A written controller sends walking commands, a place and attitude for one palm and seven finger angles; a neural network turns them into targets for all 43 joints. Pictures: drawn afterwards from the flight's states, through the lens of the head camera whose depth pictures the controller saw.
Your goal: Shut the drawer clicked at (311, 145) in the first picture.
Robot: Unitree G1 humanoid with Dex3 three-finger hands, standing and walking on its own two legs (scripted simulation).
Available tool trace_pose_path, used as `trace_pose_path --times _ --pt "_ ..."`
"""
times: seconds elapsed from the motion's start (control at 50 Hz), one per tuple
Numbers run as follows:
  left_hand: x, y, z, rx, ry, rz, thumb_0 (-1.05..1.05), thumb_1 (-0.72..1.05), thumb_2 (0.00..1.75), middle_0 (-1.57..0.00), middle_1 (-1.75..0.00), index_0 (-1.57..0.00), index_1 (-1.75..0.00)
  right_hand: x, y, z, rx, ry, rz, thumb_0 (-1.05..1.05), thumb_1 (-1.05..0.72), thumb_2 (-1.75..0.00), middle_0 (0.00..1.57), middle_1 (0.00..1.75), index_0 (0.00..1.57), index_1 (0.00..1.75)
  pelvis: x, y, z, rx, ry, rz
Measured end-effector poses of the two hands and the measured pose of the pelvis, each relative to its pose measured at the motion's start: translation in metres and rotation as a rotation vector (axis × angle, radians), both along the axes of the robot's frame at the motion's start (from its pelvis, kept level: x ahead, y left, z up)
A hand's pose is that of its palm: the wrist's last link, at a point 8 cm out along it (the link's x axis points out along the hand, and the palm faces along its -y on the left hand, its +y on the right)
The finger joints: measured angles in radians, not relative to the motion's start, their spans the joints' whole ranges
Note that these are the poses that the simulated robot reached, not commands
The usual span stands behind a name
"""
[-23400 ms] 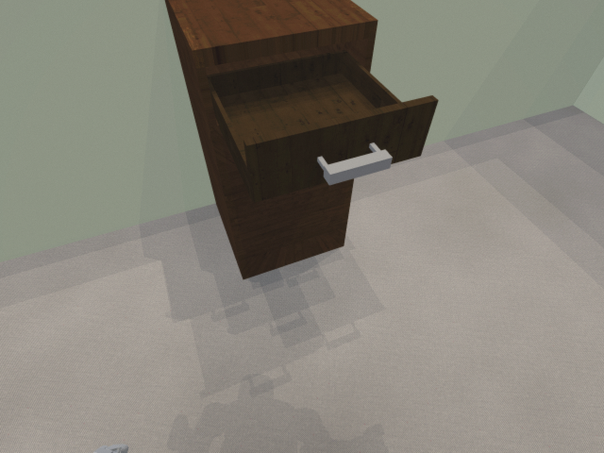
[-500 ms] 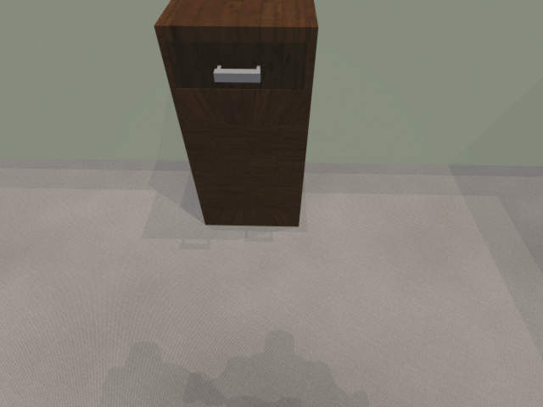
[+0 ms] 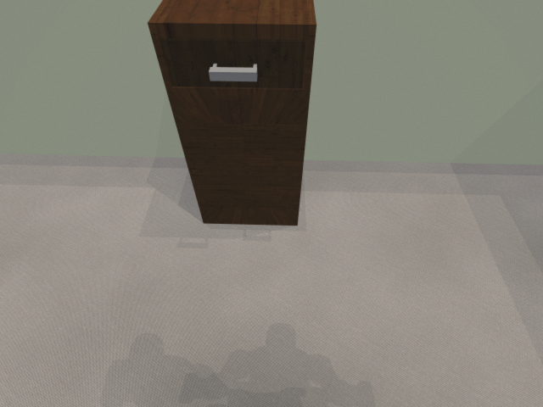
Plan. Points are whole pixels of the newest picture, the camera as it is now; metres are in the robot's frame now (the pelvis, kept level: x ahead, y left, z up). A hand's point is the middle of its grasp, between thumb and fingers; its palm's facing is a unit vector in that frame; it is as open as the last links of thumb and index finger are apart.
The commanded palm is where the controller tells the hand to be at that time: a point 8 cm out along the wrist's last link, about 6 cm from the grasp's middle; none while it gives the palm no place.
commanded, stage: look to check the result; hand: left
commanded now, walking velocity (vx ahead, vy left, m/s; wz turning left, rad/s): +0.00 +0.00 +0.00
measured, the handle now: (234, 70) +0.95 +0.15 +0.00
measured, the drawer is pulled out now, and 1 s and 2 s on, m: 0.00 0.00 0.00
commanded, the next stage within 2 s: stand and wait in 0.22 s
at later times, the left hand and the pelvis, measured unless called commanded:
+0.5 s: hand out of the picture +0.10 +0.24 -0.16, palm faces -0.04 -0.94 -0.33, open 7.4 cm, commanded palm none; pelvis +0.01 -0.01 +0.00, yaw +0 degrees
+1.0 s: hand out of the picture +0.09 +0.24 -0.16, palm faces -0.04 -0.94 -0.33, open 7.4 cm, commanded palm none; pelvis +0.01 +0.00 +0.00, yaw -1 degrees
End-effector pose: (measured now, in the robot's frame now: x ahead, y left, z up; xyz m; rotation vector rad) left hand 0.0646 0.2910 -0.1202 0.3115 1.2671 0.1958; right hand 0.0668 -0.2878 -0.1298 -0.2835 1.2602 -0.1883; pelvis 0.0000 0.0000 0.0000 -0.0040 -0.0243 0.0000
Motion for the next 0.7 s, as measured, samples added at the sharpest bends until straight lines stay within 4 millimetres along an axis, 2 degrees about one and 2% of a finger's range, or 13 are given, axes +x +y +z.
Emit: trace_pose_path --times 0.44,0.7 --pt "0.024 -0.010 0.001 -0.008 -0.037 -0.020 0.01 0.90 0.90 -0.20 -0.30 -0.20 -0.30 0.005 -0.006 0.002 -0.003 -0.005 -0.014 0.00 -0.91 -0.90 0.21 0.30 0.20 0.30 0.011 -0.005 0.001 0.003 -0.001 -0.007" --pt "0.024 -0.010 0.000 -0.012 -0.026 -0.023 0.01 0.90 0.90 -0.20 -0.30 -0.20 -0.30 0.000 -0.007 0.003 -0.008 0.008 -0.022 0.00 -0.91 -0.90 0.21 0.30 0.20 0.30 0.013 -0.005 0.001 0.003 0.000 -0.012"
